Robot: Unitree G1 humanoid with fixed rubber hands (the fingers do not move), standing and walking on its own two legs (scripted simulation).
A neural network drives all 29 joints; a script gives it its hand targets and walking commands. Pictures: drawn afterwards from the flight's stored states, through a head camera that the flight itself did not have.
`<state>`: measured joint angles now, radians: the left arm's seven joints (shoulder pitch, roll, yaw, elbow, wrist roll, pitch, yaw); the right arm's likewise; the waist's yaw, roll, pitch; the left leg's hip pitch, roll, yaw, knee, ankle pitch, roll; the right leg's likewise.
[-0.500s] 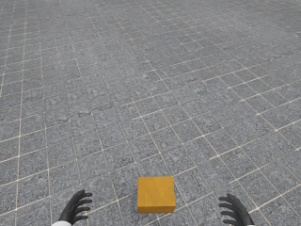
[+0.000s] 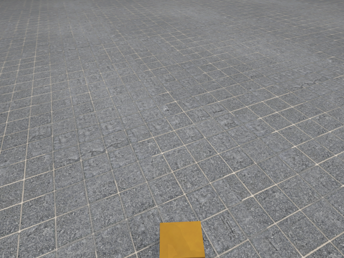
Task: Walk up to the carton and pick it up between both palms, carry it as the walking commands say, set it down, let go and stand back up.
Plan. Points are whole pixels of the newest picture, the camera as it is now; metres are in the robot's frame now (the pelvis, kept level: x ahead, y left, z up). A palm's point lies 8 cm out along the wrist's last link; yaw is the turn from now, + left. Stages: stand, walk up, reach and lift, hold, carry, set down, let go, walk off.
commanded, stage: stand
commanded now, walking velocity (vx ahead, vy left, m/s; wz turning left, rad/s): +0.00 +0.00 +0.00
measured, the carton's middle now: (181, 244) +0.41 -0.02 -0.70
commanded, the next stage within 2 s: none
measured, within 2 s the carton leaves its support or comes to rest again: neither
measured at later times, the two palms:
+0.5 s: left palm out of the picture +0.04 +0.29 -0.10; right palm out of the picture +0.04 -0.30 -0.11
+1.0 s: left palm out of the picture +0.03 +0.30 -0.10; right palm out of the picture +0.03 -0.29 -0.12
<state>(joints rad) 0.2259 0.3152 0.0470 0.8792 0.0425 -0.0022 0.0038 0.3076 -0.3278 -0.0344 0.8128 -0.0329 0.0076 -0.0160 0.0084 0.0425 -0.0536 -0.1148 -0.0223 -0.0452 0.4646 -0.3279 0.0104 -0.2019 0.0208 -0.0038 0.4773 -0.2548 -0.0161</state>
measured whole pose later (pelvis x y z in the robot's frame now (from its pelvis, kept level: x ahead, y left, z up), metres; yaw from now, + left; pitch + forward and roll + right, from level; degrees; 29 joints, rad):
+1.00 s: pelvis -0.03 +0.00 +0.01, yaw +0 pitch -3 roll +0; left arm 0.17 0.34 0.01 1.09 0.02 -0.01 0.00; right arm 0.24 -0.35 0.01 1.02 -0.02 0.00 -0.01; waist 0.00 0.03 0.00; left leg -0.07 -0.02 -0.05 0.38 -0.25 0.01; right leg -0.15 0.02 0.00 0.38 -0.17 -0.02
